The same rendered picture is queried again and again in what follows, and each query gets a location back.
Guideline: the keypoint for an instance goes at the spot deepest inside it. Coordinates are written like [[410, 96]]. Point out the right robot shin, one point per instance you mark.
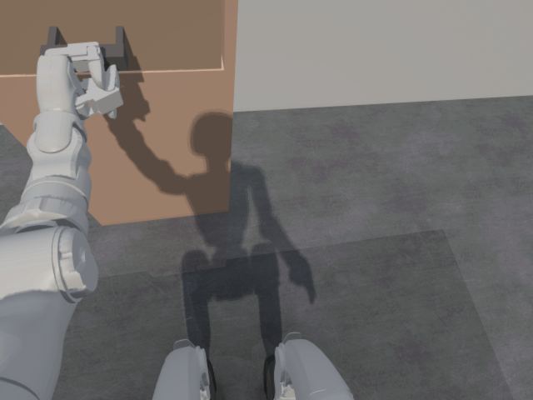
[[285, 393]]

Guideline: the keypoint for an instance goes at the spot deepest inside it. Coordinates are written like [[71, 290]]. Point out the left robot thigh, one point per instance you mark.
[[183, 375]]

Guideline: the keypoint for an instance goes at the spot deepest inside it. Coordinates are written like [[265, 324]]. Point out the cabinet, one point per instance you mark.
[[167, 154]]

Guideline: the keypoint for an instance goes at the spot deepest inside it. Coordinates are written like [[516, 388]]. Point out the drawer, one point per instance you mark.
[[159, 34]]

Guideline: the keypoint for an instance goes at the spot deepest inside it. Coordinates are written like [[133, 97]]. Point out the handle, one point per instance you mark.
[[113, 54]]

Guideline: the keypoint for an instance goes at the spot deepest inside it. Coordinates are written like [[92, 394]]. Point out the robot left hand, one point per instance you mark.
[[58, 86]]

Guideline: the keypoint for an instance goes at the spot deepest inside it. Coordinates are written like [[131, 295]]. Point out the robot left upper arm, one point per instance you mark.
[[43, 275]]

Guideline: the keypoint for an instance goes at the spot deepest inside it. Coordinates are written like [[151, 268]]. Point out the robot left forearm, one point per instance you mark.
[[58, 190]]

